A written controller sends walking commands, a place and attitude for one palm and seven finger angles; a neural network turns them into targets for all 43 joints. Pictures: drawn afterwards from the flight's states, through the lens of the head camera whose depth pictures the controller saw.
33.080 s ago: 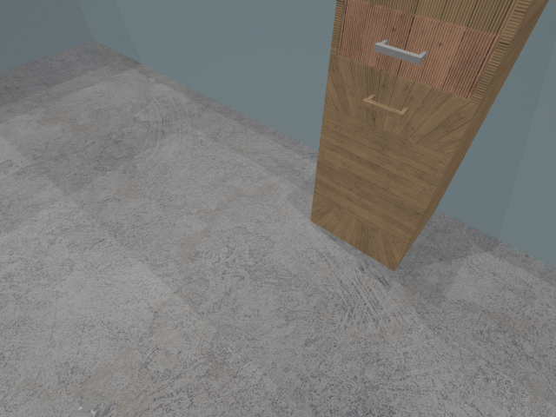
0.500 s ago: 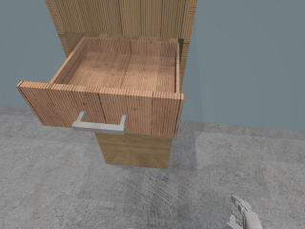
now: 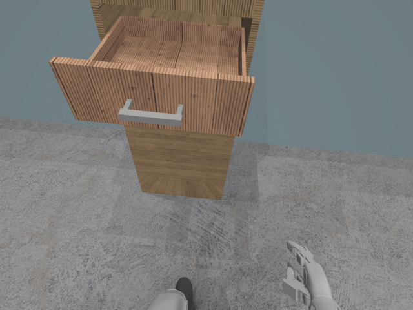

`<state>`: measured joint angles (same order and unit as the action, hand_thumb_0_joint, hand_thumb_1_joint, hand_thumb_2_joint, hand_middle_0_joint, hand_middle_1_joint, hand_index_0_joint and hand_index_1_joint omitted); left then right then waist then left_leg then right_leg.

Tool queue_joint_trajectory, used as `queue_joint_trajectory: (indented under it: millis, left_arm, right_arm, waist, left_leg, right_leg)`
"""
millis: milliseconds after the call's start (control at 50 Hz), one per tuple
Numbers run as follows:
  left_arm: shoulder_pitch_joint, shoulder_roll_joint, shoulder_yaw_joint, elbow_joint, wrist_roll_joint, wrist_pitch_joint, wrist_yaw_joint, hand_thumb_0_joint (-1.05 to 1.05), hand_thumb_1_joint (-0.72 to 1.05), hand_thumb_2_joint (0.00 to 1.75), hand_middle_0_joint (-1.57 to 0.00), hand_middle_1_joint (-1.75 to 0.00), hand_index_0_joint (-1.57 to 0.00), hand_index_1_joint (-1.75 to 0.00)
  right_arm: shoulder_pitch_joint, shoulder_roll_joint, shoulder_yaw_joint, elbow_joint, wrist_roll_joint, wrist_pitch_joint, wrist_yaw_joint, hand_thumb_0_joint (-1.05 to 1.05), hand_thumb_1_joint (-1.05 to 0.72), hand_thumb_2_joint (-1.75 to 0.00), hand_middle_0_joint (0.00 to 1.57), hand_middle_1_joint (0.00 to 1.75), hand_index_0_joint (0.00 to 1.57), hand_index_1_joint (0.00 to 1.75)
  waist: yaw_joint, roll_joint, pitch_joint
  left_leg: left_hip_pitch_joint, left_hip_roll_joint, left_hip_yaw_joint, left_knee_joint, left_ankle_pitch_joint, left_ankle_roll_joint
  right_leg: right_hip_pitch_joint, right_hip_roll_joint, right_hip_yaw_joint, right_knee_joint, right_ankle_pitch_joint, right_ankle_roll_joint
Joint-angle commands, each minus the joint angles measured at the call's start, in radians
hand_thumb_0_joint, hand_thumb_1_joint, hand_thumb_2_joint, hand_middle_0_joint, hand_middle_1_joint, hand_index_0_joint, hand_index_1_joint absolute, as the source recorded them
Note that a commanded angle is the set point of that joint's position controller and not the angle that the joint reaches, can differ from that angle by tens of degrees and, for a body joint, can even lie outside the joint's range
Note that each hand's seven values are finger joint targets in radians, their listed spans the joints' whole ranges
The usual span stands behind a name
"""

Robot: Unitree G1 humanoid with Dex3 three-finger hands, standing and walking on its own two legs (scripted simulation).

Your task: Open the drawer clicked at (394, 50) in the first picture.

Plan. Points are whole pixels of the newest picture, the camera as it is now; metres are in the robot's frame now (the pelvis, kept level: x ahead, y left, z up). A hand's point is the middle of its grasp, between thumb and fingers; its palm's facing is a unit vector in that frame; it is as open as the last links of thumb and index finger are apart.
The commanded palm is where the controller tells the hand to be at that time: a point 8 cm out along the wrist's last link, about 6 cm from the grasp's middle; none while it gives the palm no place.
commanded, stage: stop stepping back and stand still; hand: left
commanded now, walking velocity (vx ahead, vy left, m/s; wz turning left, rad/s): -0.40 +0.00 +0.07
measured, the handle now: (152, 111) +0.45 +0.17 +0.13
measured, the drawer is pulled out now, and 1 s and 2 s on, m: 0.27 0.27 0.27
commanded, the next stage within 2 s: let the arm hang, fingers relaxed in 0.96 s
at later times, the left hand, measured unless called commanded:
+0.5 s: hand out of the picture +0.04 +0.26 +0.33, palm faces +0.59 -0.69 -0.41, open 7.4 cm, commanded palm +0.01 +0.31 +0.31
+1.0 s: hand out of the picture +0.02 +0.30 +0.34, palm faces +0.67 -0.63 -0.40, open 7.4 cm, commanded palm -0.04 +0.33 +0.31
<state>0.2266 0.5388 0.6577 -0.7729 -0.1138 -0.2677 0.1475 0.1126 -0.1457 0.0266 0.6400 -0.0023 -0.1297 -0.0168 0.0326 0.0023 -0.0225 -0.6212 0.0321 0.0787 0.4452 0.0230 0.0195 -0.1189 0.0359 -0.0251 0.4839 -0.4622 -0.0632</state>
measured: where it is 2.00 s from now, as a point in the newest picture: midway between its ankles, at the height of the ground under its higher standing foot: outside the picture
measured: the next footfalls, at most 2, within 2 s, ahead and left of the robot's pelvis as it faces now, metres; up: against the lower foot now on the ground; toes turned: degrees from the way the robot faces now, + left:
left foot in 0.14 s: +0.12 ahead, +0.08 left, +0.00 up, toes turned +0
left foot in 0.56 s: -0.03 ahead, +0.15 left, +0.00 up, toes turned +6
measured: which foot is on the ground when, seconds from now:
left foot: up 0.00-0.12, down 0.14-0.34, up 0.36-0.54, down 0.56-0.84, up 0.86-1.00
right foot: down 0.00-0.56, up 0.58-0.82, down 0.84-1.00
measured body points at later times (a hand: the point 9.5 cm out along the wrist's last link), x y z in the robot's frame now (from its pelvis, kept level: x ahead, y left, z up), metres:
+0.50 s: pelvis -0.12 +0.03 +0.02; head -0.15 +0.05 +0.47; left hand +0.00 +0.29 +0.35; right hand +0.01 -0.23 -0.06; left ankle -0.05 +0.12 -0.68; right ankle -0.09 -0.08 -0.71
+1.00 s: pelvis -0.16 +0.04 +0.02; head -0.17 +0.04 +0.47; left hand -0.02 +0.33 +0.36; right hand -0.01 -0.19 -0.09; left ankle -0.10 +0.16 -0.68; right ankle -0.20 -0.04 -0.72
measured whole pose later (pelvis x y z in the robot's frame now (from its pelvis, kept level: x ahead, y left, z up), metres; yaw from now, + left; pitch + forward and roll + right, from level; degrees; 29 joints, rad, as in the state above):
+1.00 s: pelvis -0.16 +0.04 +0.02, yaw +1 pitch -1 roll +0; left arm 0.25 0.57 0.68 -0.62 -0.06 -0.29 0.15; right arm 0.24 -0.20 0.00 0.71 0.03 -0.07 -0.06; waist 0.02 0.02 -0.03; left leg -0.51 0.05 0.06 0.87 -0.32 0.00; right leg -0.17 0.02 -0.11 0.53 -0.36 -0.05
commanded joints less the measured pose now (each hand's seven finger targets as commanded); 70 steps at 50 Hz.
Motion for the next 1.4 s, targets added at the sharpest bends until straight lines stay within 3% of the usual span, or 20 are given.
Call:
queue_joint_trajectory:
  millis: [0, 60, 100, 160, 240, 280, 320, 480, 540, 600, 760, 820, 840, 1020, 1040, 1060, 1120, 1240, 1300, 1380]
  left_arm:
    - [-0.136, 0.299, 0.132, -0.198, 0.013, -0.093, 0.005, 0.00, 0.90, 0.90, -0.20, -0.30, -0.20, -0.30]
    - [-0.036, 0.227, 0.125, -0.058, 0.030, -0.013, -0.006, 0.00, 0.90, 0.90, -0.20, -0.30, -0.20, -0.30]
    - [-0.099, 0.239, 0.117, -0.069, 0.023, 0.005, -0.010, 0.00, 0.90, 0.90, -0.20, -0.30, -0.20, -0.30]
    - [-0.154, 0.257, 0.099, 0.047, 0.031, 0.017, -0.012, 0.00, 0.90, 0.90, -0.20, -0.30, -0.20, -0.30]
    - [0.022, 0.179, 0.046, -0.105, 0.032, 0.025, -0.005, 0.00, 0.90, 0.90, -0.20, -0.30, -0.20, -0.30]
    - [0.120, 0.194, 0.057, -0.185, 0.039, 0.033, -0.006, 0.00, 0.90, 0.90, -0.20, -0.30, -0.20, -0.30]
    - [0.105, 0.275, 0.121, -0.299, 0.050, 0.013, -0.003, 0.00, 0.90, 0.90, -0.20, -0.30, -0.20, -0.30]
    - [-0.230, 0.187, -0.007, 0.163, 0.083, -0.009, 0.023, 0.00, 0.90, 0.90, -0.20, -0.30, -0.20, -0.30]
    - [-0.370, 0.169, -0.078, 0.105, 0.095, -0.001, 0.023, 0.00, 0.90, 0.90, -0.20, -0.30, -0.20, -0.30]
    - [-0.198, 0.203, -0.021, 0.018, 0.087, -0.004, -0.015, 0.00, 0.90, 0.90, -0.20, -0.30, -0.20, -0.30]
    - [0.044, 0.249, 0.124, -0.323, 0.054, -0.012, 0.029, 0.00, 0.90, 0.90, -0.20, -0.30, -0.20, -0.30]
    - [0.008, 0.281, 0.152, -0.134, 0.041, 0.008, 0.035, 0.00, 0.90, 0.90, -0.20, -0.30, -0.20, -0.30]
    - [-0.085, 0.336, 0.202, -0.057, 0.037, -0.018, 0.040, 0.00, 0.90, 0.90, -0.20, -0.30, -0.20, -0.30]
    - [-0.058, 0.116, -0.045, 0.029, 0.055, -0.013, 0.007, 0.00, 0.90, 0.90, -0.20, -0.30, -0.20, -0.30]
    - [0.134, -0.175, -0.486, 0.881, 0.167, 0.186, -0.114, 0.00, 0.90, 0.90, -0.20, -0.30, -0.20, -0.30]
    - [0.218, -0.253, -0.529, 0.881, 0.137, 0.278, -0.149, 0.00, 0.90, 0.90, -0.20, -0.30, -0.20, -0.30]
    - [0.032, -0.265, -0.555, 0.918, 0.151, 0.303, -0.144, 0.00, 0.90, 0.90, -0.20, -0.30, -0.20, -0.30]
    - [0.110, -0.209, -0.584, 1.437, 0.138, 0.306, -0.155, 0.00, 0.90, 0.90, -0.20, -0.30, -0.20, -0.30]
    - [0.058, -0.090, -0.586, 1.560, 0.136, 0.273, -0.140, 0.00, 0.90, 0.90, -0.20, -0.30, -0.20, -0.30]
    - [-0.053, -0.252, -0.585, 1.623, 0.135, 0.245, -0.118, 0.00, 0.90, 0.90, -0.20, -0.30, -0.20, -0.30]
  right_arm:
    - [-0.057, -0.140, -0.052, -0.093, 0.012, -0.047, -0.021, 0.00, -0.90, -0.90, 0.20, 0.30, 0.20, 0.30]
    - [0.007, -0.144, -0.040, -0.113, 0.031, -0.011, -0.050, 0.00, -0.90, -0.90, 0.20, 0.30, 0.20, 0.30]
    - [0.013, -0.210, -0.070, -0.118, 0.022, -0.022, -0.048, 0.00, -0.90, -0.90, 0.20, 0.30, 0.20, 0.30]
    - [0.008, -0.163, -0.056, -0.134, 0.013, -0.043, -0.036, 0.00, -0.90, -0.90, 0.20, 0.30, 0.20, 0.30]
    - [-0.015, -0.163, -0.063, -0.167, 0.008, -0.030, -0.033, 0.00, -0.90, -0.90, 0.20, 0.30, 0.20, 0.30]
    - [-0.022, -0.162, -0.068, -0.189, 0.010, -0.010, -0.029, 0.00, -0.90, -0.90, 0.20, 0.30, 0.20, 0.30]
    - [-0.021, -0.172, -0.079, -0.177, 0.003, 0.024, -0.026, 0.00, -0.90, -0.90, 0.20, 0.30, 0.20, 0.30]
    - [0.054, -0.172, -0.055, -0.075, 0.001, -0.022, -0.089, 0.00, -0.90, -0.90, 0.20, 0.30, 0.20, 0.30]
    - [0.058, -0.230, -0.072, -0.127, 0.013, -0.038, -0.076, 0.00, -0.90, -0.90, 0.20, 0.30, 0.20, 0.30]
    - [0.006, -0.203, -0.095, -0.143, 0.023, -0.030, -0.031, 0.00, -0.90, -0.90, 0.20, 0.30, 0.20, 0.30]
    - [-0.005, -0.155, -0.071, -0.166, -0.013, -0.002, -0.040, 0.00, -0.90, -0.90, 0.20, 0.30, 0.20, 0.30]
    - [0.018, -0.133, -0.070, -0.123, 0.001, 0.016, -0.042, 0.00, -0.90, -0.90, 0.20, 0.30, 0.20, 0.30]
    - [0.023, -0.166, -0.072, -0.102, -0.004, 0.004, -0.041, 0.00, -0.90, -0.90, 0.20, 0.30, 0.20, 0.30]
    - [-0.002, -0.169, -0.059, -0.115, 0.018, -0.021, -0.053, 0.00, -0.90, -0.90, 0.20, 0.30, 0.20, 0.30]
    - [0.087, -0.330, -0.114, 0.133, -0.001, -0.068, 0.022, 0.00, -0.90, -0.90, 0.20, 0.30, 0.20, 0.30]
    - [0.144, -0.296, -0.095, 0.079, 0.012, 0.021, 0.023, 0.00, -0.90, -0.90, 0.20, 0.30, 0.20, 0.30]
    - [0.160, -0.295, -0.089, 0.050, -0.044, 0.056, -0.008, 0.00, -0.90, -0.90, 0.20, 0.30, 0.20, 0.30]
    - [-0.006, -0.255, -0.073, 0.127, -0.043, 0.125, -0.002, 0.00, -0.90, -0.90, 0.20, 0.30, 0.20, 0.30]
    - [0.049, -0.148, -0.056, 0.169, -0.013, 0.149, 0.011, 0.00, -0.90, -0.90, 0.20, 0.30, 0.20, 0.30]
    - [0.183, -0.086, -0.070, 0.285, -0.025, 0.143, -0.004, 0.00, -0.90, -0.90, 0.20, 0.30, 0.20, 0.30]
  waist:
    - [-0.024, -0.233, -0.191]
    - [-0.074, -0.060, -0.093]
    - [-0.065, 0.283, -0.164]
    - [-0.045, 0.199, -0.124]
    - [-0.027, 0.287, -0.148]
    - [-0.027, 0.176, -0.123]
    - [-0.019, -0.220, -0.031]
    - [-0.074, -0.049, 0.023]
    - [-0.073, 0.428, 0.092]
    - [-0.040, 0.131, 0.001]
    - [-0.042, 0.299, -0.158]
    - [-0.046, -0.136, -0.052]
    - [-0.074, -0.113, 0.005]
    - [-0.040, -0.117, 0.040]
    - [-0.122, 0.042, -0.009]
    - [-0.087, 0.237, -0.104]
    - [-0.093, -0.011, -0.070]
    - [0.026, 0.118, -0.027]
    - [-0.037, -0.056, 0.046]
    - [-0.096, -0.049, -0.058]
  left_leg:
    - [0.217, -0.067, -0.088, 0.522, -0.444, -0.091]
    - [0.322, -0.040, -0.069, 0.231, -0.205, -0.043]
    - [0.509, 0.146, -0.311, -0.025, 0.250, 0.059]
    - [0.238, 0.242, -0.503, -0.313, -0.553, 0.081]
    - [0.062, 0.119, -0.237, -0.358, -0.703, -0.033]
    - [-0.030, 0.029, -0.110, -0.159, -0.660, -0.047]
    - [-0.004, -0.085, -0.046, 0.620, -0.431, -0.055]
    - [0.387, 0.010, 0.061, 0.185, -0.446, -0.001]
    - [0.334, 0.332, -0.557, -0.296, -0.908, 0.147]
    - [0.182, 0.294, -0.447, -0.295, -0.839, 0.117]
    - [0.146, 0.179, -0.152, -0.194, -0.694, 0.038]
    - [-0.124, 0.002, -0.023, 0.508, -0.435, -0.028]
    - [-0.119, 0.025, -0.032, 0.608, -0.406, -0.054]
    - [0.342, -0.002, 0.012, 0.095, -0.260, 0.010]
    - [0.389, 0.134, -0.077, 0.188, 0.175, 0.044]
    - [0.500, 0.236, -0.321, 0.108, 0.487, 0.147]
    - [0.364, 0.373, -0.559, -0.027, 0.274, 0.290]
    - [0.036, 0.141, -0.202, -0.091, -0.517, 0.079]
    - [0.177, -0.051, -0.062, 0.296, -0.497, -0.031]
    - [0.398, -0.001, -0.100, 0.146, -0.245, -0.015]
  right_leg:
    - [-0.156, -0.344, 0.203, -0.151, 0.778, -0.116]
    - [-0.134, -0.221, 0.022, 0.071, 0.860, -0.014]
    - [-0.232, -0.012, -0.054, 0.352, 0.256, 0.078]
    - [-0.160, 0.025, 0.066, 0.455, -0.118, 0.061]
    - [0.107, 0.076, -0.094, 0.242, -0.069, 0.027]
    - [0.199, 0.014, -0.058, 0.008, -0.080, -0.006]
    - [-0.219, -0.420, 0.543, -0.410, -0.350, -0.159]
    - [-0.422, -0.257, 0.100, -0.174, -0.353, -0.070]
    - [-0.530, 0.026, -0.095, 0.581, -0.116, 0.053]
    - [-0.430, -0.021, 0.015, 0.759, 0.080, 0.049]
    - [0.079, 0.034, -0.165, 0.083, -0.085, 0.012]
    - [0.099, -0.390, 0.529, -0.311, -0.069, -0.204]
    - [0.051, -0.395, 0.477, -0.272, 0.385, -0.211]
    - [-0.127, -0.232, 0.080, -0.114, 0.324, -0.023]
    - [-0.285, -0.259, -0.150, 0.326, 0.541, 0.054]
    - [-0.411, -0.070, -0.070, 0.555, 0.111, 0.104]
    - [-0.518, -0.073, 0.129, 0.837, -0.208, 0.116]
    - [0.018, -0.062, 0.002, 0.215, 0.105, 0.086]
    - [-0.250, -0.379, 0.469, -0.320, -0.203, -0.085]
    - [-0.177, -0.250, 0.202, -0.103, 0.357, -0.067]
